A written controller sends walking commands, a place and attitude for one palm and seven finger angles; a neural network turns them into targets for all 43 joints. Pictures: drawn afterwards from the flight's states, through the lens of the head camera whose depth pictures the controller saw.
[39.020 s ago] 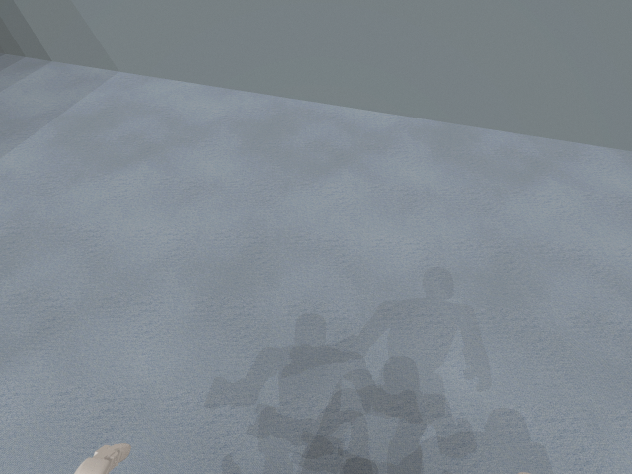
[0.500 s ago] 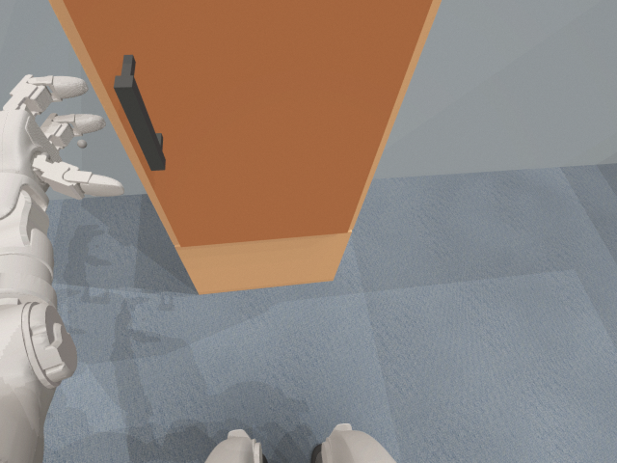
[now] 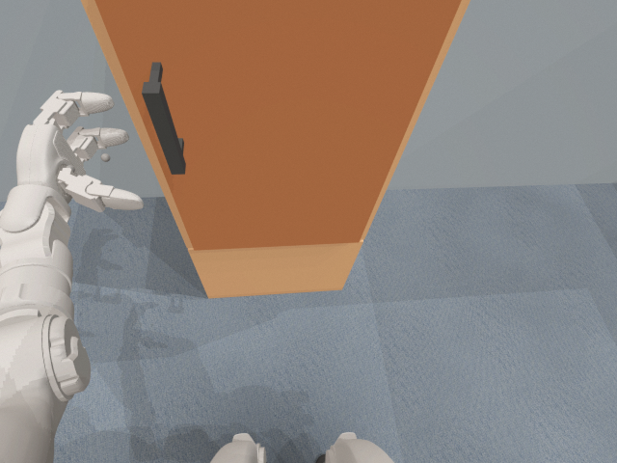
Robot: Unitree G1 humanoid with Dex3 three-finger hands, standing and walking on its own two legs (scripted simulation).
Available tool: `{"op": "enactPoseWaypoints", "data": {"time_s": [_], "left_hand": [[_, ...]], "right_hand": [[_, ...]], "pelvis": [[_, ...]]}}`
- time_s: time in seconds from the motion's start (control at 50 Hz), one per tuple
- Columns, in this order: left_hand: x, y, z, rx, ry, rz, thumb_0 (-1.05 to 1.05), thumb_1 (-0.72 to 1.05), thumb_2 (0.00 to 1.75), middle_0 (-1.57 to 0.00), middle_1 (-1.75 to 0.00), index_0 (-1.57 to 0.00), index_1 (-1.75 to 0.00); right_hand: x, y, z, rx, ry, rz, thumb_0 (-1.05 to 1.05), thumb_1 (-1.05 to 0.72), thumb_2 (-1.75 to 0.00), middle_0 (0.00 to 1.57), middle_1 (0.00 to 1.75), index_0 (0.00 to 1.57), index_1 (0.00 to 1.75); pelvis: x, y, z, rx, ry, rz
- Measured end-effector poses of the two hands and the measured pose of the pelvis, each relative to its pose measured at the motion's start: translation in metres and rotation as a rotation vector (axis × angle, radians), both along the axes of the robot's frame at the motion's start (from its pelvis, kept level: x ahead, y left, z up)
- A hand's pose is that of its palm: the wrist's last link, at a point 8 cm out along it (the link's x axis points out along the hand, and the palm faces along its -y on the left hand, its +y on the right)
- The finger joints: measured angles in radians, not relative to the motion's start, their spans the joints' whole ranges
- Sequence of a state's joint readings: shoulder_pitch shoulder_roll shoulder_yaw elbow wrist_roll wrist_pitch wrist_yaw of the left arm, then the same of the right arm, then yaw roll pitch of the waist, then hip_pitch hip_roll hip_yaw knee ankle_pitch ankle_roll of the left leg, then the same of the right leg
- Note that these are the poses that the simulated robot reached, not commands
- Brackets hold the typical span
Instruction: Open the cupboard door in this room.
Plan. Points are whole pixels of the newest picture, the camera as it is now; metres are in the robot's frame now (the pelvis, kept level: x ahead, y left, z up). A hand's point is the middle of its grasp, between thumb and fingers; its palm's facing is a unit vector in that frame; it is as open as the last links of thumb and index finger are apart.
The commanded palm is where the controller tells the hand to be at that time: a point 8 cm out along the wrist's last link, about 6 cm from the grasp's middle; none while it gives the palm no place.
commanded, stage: move the hooked fingers beside the handle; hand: left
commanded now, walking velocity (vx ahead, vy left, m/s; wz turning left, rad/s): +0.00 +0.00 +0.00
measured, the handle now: (168, 122) +0.54 +0.17 +0.08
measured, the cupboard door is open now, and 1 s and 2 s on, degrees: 0 0 0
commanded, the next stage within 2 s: slide the fingers in behind the handle in 0.22 s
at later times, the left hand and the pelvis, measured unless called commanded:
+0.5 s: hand (113, 151) +0.49 +0.23 +0.08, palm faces +0.04 -1.00 +0.01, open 14.0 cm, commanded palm +0.47 +0.27 +0.08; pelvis +0.00 +0.00 +0.00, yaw -1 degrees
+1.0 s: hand (140, 157) +0.48 +0.20 +0.07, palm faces +0.05 -1.00 +0.01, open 14.0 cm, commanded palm +0.46 +0.24 +0.08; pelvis +0.00 +0.00 +0.00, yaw +0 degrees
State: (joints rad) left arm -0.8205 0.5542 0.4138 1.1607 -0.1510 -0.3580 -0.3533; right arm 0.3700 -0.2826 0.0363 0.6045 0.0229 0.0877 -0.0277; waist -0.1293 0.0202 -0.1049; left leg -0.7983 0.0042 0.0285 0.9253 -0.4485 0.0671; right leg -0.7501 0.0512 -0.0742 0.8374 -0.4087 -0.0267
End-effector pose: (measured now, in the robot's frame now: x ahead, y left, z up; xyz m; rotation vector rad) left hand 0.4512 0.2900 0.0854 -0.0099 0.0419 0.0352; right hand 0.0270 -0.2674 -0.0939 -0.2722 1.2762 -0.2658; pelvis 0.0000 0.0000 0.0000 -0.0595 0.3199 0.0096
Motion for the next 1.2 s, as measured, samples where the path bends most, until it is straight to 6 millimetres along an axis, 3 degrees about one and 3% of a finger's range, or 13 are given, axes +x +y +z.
{"op": "enactPoseWaypoints", "data": {"time_s": [0.1, 0.26, 0.48, 0.94, 1.2], "left_hand": [[0.004, 0.000, -0.004, 0.010, 0.000, 0.017, -0.01, -0.50, 0.30, -0.30, -1.20, -0.30, -1.20], [0.011, 0.002, 0.003, 0.018, -0.020, 0.015, -0.02, -0.50, 0.30, -0.30, -1.20, -0.30, -1.20], [0.016, -0.002, -0.007, 0.003, -0.018, 0.005, -0.01, -0.50, 0.30, -0.30, -1.20, -0.30, -1.20], [0.010, -0.033, -0.009, -0.009, -0.004, 0.009, -0.01, -0.50, 0.30, -0.30, -1.20, -0.30, -1.20], [0.013, -0.053, -0.005, 0.005, -0.031, 0.004, -0.02, -0.50, 0.30, -0.30, -1.20, -0.30, -1.20]], "right_hand": [[-0.004, 0.001, -0.001, -0.004, -0.001, 0.002, 0.00, -0.90, -0.90, 0.20, 0.30, 0.20, 0.30], [-0.027, 0.004, -0.003, 0.002, 0.055, -0.028, 0.00, -0.90, -0.90, 0.20, 0.30, 0.20, 0.30], [-0.049, 0.006, 0.000, -0.003, 0.115, -0.053, 0.00, -0.90, -0.90, 0.20, 0.30, 0.20, 0.30], [-0.013, 0.014, -0.008, 0.049, 0.017, -0.017, 0.00, -0.90, -0.90, 0.20, 0.30, 0.20, 0.30], [-0.027, 0.004, -0.012, 0.045, 0.038, -0.023, 0.00, -0.91, -0.90, 0.20, 0.30, 0.20, 0.30]], "pelvis": [[-0.004, 0.001, -0.002, 0.000, 0.008, -0.002], [-0.005, 0.001, -0.004, -0.003, 0.016, -0.005], [-0.003, 0.003, -0.004, -0.005, 0.030, -0.014], [-0.001, 0.003, -0.003, 0.000, 0.009, -0.007], [-0.006, -0.003, -0.006, 0.005, 0.010, -0.004]]}}
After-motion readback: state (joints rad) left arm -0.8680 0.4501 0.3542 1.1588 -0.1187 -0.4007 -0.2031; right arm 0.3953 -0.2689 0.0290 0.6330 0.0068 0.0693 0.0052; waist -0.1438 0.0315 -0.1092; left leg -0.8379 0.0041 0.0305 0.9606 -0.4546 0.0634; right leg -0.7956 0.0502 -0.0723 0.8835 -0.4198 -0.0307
